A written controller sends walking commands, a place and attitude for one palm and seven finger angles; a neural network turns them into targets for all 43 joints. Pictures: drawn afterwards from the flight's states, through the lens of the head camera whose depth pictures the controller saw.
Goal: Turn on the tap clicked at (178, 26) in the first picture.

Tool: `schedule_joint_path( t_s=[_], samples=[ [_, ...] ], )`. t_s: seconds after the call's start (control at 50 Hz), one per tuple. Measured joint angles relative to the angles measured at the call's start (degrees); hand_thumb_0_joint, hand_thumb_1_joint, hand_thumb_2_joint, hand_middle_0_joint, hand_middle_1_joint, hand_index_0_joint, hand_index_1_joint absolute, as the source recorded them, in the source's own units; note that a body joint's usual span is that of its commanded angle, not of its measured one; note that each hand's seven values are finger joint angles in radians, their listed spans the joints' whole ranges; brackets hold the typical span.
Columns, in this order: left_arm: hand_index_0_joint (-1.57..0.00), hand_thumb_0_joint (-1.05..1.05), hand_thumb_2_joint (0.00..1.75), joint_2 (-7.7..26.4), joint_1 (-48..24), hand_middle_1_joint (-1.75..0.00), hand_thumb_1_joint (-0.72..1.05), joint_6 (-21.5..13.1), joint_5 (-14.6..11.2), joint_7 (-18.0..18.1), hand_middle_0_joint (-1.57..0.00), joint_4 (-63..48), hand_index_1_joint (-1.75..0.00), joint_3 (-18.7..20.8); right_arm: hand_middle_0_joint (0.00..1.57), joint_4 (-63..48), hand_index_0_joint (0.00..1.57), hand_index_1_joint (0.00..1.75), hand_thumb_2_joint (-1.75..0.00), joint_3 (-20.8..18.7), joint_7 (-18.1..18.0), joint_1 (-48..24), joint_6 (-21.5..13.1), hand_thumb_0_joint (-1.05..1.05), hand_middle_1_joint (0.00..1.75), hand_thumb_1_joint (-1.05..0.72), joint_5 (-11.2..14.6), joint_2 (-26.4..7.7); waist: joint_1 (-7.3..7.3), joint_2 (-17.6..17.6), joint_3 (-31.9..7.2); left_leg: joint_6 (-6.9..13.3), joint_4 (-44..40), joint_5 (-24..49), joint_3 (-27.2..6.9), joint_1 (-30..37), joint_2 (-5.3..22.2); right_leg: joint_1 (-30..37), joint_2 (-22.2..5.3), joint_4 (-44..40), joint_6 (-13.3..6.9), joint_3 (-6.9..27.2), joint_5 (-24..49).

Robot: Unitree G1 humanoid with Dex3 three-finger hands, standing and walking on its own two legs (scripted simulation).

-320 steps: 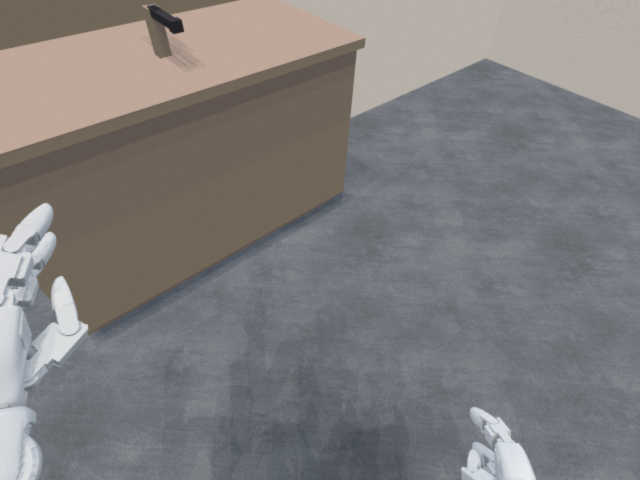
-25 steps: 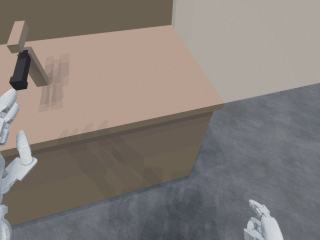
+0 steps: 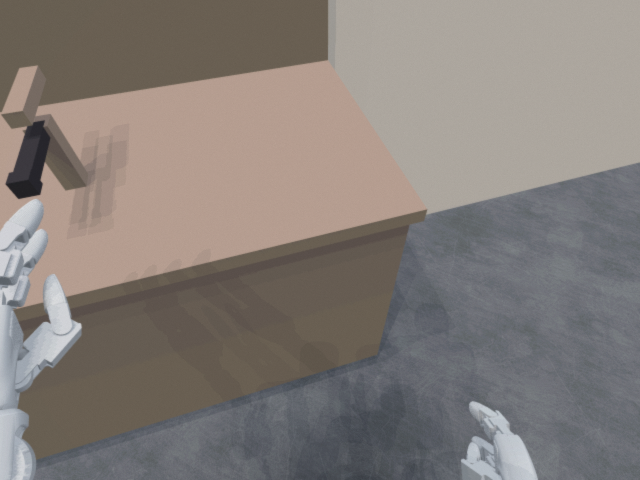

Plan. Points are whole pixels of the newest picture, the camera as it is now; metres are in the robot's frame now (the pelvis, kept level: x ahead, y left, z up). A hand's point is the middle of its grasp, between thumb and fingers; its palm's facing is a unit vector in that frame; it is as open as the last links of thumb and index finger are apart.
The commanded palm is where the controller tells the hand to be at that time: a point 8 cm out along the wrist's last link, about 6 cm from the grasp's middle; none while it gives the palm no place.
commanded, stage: come to a stop and stand still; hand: left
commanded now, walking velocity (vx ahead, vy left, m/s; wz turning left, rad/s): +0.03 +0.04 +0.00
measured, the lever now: (24, 183) +0.45 +0.44 +0.11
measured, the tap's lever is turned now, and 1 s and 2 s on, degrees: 0 0 0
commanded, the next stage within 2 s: look again from close up in 0.70 s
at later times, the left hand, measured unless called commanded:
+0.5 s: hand (25, 393) +0.16 +0.25 +0.16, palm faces +0.42 -0.83 -0.36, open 7.4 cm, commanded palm +0.11 +0.29 +0.18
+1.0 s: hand (2, 327) +0.20 +0.27 +0.19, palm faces +0.47 -0.82 -0.33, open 7.4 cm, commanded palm +0.13 +0.28 +0.18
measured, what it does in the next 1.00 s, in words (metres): steps on the spot: left foot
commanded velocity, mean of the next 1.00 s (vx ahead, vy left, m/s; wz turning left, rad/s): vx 0.00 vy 0.00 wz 0.00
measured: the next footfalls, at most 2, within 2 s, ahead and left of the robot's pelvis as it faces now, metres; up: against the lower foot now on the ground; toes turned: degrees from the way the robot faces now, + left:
left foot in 0.10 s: +0.02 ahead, +0.12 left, +0.00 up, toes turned +0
left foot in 1.84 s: +0.11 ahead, +0.18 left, +0.00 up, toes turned +0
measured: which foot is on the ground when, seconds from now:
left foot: up 0.00-0.08, down 0.10-1.00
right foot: down 0.00-1.00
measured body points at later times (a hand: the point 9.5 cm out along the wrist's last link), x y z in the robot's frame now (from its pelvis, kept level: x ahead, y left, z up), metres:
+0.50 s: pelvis -0.05 +0.01 +0.00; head -0.05 +0.01 +0.45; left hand +0.13 +0.29 +0.18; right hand +0.12 -0.20 -0.10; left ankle -0.02 +0.13 -0.74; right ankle +0.03 -0.08 -0.74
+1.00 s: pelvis -0.04 +0.01 -0.01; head -0.04 +0.00 +0.44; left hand +0.17 +0.31 +0.21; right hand +0.12 -0.21 -0.09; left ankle -0.02 +0.12 -0.74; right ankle +0.03 -0.07 -0.74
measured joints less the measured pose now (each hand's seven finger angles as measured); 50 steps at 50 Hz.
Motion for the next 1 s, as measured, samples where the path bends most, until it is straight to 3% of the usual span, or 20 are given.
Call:
schedule_joint_path(
  t_s=[0.1, 0.26, 0.42, 0.7, 0.8, 0.84, 0.9, 0.96, 1.0],
  samples=[
    [-0.21, 0.01, 0.90, 1.0, 1.2, -0.30, 0.88, -0.5, 0.2, 0.4, -0.21, -2.5, -0.30, 0.5, 0.20, -1.3, 0.20, 0.30, -0.90, -1.7, -0.5, 0.9, 0.7, 0.01, 0.30, -0.91, -0.1, -2.2, -0.76, -0.1, -0.4, 0.8, -13.3, 7.4, 0.2, 5.7, 0.9, -1.2, 0.5, 1.0, 0.5, -1.2, 0.4],
    [-0.21, 0.01, 0.90, 2.0, -0.4, -0.30, 0.89, -1.2, 0.9, 0.5, -0.21, -0.4, -0.30, 1.2, 0.20, -1.6, 0.20, 0.30, -0.90, -1.3, -1.0, 2.4, -0.9, 0.01, 0.30, -0.91, -0.1, -0.5, 1.22, -2.3, -0.8, 2.2, -14.6, 9.0, 1.5, 6.3, 0.1, -1.7, 0.0, 1.6, 3.5, 0.6, 0.1],
    [-0.20, 0.01, 0.90, -1.0, -2.1, -0.30, 0.89, -1.4, 1.0, -0.1, -0.21, 2.4, -0.30, -0.8, 0.20, -0.2, 0.20, 0.30, -0.90, 0.8, 0.3, 2.1, -2.0, 0.01, 0.30, -0.90, -0.4, 1.6, 1.80, -0.1, -2.1, 1.7, -12.2, 8.1, 1.2, 4.7, 1.0, -1.7, 1.2, 0.0, 0.7, 0.6, 3.4],
    [-0.21, 0.01, 0.90, 0.5, -1.1, -0.30, 0.89, -0.3, 1.0, 0.2, -0.21, 2.6, -0.30, -0.5, 0.20, 0.0, 0.20, 0.30, -0.90, 0.2, -0.3, 4.1, -1.4, 0.01, 0.30, -0.90, -0.3, 0.3, 0.20, -0.4, -1.4, 2.3, -16.4, 12.0, 1.1, 5.1, 0.4, -1.3, 1.6, -3.7, 2.4, 1.8, 4.9],
    [-0.21, 0.01, 0.90, 0.6, -0.6, -0.30, 0.89, -1.0, 1.2, 0.2, -0.21, 2.9, -0.30, -0.1, 0.20, 0.4, 0.20, 0.30, -0.90, -0.2, -0.3, 4.3, -2.1, 0.01, 0.30, -0.90, -0.1, 0.0, 0.33, -0.4, -1.3, 2.2, -15.8, 11.5, 1.0, 5.3, 0.0, -1.4, 1.5, -2.6, 1.5, 2.4, 5.7],
    [-0.21, 0.01, 0.90, 5.0, -7.7, -0.30, 0.88, -2.4, 1.8, -1.3, -0.21, 6.3, -0.30, 0.4, 0.20, -1.6, 0.20, 0.30, -0.90, 0.7, -1.6, 6.1, -3.0, 0.01, 0.30, -0.90, 1.3, -0.4, 1.62, 0.0, -0.6, 2.2, -13.5, 10.4, -0.3, 3.9, 0.3, -2.3, 1.9, -0.1, 2.4, 1.8, 2.7],
    [-0.21, 0.01, 0.90, 8.4, -18.8, -0.30, 0.88, -5.3, 0.8, -2.1, -0.22, 14.0, -0.30, 5.0, 0.20, -0.6, 0.20, 0.30, -0.90, 1.4, 0.4, 5.5, -5.0, 0.01, 0.30, -0.90, 0.4, -0.2, 2.90, -0.6, -0.6, 1.7, -10.6, 8.5, -0.7, 2.3, 0.5, -3.5, 2.5, 1.4, 0.4, 2.2, 4.0],
    [-0.21, 0.01, 0.90, 4.9, -17.7, -0.30, 0.89, -5.3, -1.4, -1.7, -0.21, 13.3, -0.30, 7.0, 0.20, -1.2, 0.20, 0.30, -0.90, 1.3, 3.0, 4.2, -5.7, 0.01, 0.30, -0.90, 0.1, -0.8, 2.50, 0.4, -1.2, 1.9, -10.2, 6.6, -0.8, 2.7, 0.3, -3.3, 3.8, 0.6, -0.1, 3.9, 4.0],
    [-0.20, 0.01, 0.90, 1.7, -13.1, -0.30, 0.89, -4.8, -1.4, -1.9, -0.20, 9.7, -0.30, 5.2, 0.20, -1.8, 0.20, 0.30, -0.90, 1.0, 3.7, 3.7, -5.9, 0.01, 0.30, -0.90, 0.1, -1.0, 1.80, 0.8, -1.5, 2.0, -11.6, 7.6, -0.6, 3.7, 0.1, -2.8, 4.3, -0.5, 0.3, 5.2, 4.3]
  ],
)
